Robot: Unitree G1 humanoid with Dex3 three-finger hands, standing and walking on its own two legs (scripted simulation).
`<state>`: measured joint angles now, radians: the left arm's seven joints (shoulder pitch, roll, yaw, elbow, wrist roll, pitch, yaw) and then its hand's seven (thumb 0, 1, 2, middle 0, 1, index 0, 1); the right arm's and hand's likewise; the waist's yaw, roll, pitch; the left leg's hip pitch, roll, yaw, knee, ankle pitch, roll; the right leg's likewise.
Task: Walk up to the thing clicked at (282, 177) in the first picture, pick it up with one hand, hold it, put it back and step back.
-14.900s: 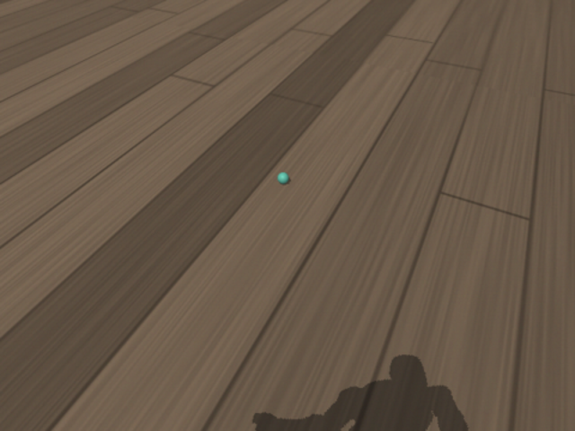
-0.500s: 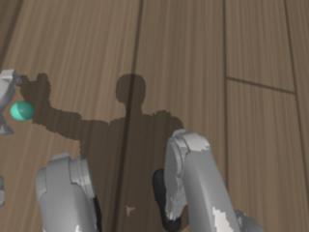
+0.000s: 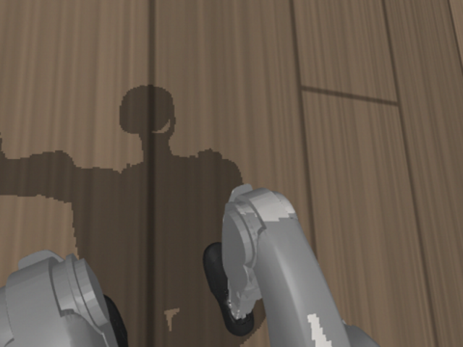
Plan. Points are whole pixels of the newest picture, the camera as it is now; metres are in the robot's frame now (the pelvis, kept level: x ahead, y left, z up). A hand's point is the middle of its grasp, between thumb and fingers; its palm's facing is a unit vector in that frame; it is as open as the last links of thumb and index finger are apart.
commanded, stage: rest palm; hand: left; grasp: from above
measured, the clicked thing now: out of the picture +0.46 +0.33 -0.27
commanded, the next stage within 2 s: close in 0.94 s
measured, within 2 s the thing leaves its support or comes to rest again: neither
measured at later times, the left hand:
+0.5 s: hand out of the picture +0.44 +0.33 -0.23, palm faces -0.44 -0.15 -0.88, open 14.5 cm
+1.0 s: hand out of the picture +0.44 +0.32 -0.25, palm faces -0.45 -0.16 -0.88, open 14.3 cm
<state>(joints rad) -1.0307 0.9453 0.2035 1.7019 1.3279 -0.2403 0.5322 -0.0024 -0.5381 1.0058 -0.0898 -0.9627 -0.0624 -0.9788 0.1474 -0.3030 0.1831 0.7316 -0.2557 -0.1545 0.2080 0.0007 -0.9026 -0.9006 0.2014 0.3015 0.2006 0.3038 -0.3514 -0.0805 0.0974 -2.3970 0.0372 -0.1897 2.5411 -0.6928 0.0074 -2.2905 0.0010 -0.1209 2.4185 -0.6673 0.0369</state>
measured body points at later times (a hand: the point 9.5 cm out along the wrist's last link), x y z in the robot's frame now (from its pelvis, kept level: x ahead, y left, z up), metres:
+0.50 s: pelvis +0.00 +0.01 +0.00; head +0.26 +0.12 +0.35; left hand +0.46 +0.33 -0.18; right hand +0.06 -0.26 -0.07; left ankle +0.07 +0.13 -0.26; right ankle +0.11 -0.12 -0.26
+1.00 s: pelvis +0.00 +0.01 +0.00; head +0.27 +0.12 +0.33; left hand +0.46 +0.32 -0.20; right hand +0.05 -0.25 -0.07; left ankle +0.07 +0.13 -0.26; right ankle +0.11 -0.12 -0.26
